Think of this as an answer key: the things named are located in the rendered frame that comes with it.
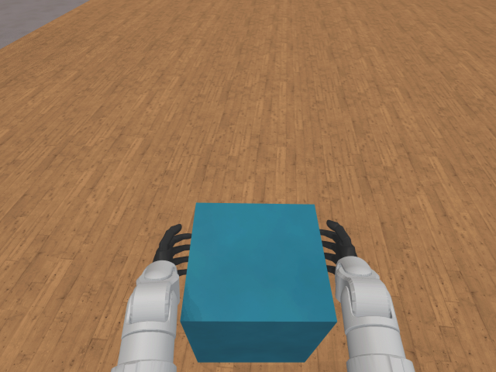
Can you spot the left robot hand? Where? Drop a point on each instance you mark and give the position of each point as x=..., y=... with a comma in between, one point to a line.
x=166, y=251

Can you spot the robot left forearm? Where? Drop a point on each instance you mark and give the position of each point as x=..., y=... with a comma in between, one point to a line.
x=150, y=323

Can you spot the carton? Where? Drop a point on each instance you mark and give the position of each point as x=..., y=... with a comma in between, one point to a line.
x=257, y=287

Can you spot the robot right forearm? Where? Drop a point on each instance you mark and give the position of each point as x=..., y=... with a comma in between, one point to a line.
x=370, y=323

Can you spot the right robot hand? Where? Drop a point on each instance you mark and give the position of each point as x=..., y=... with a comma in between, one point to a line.
x=342, y=246

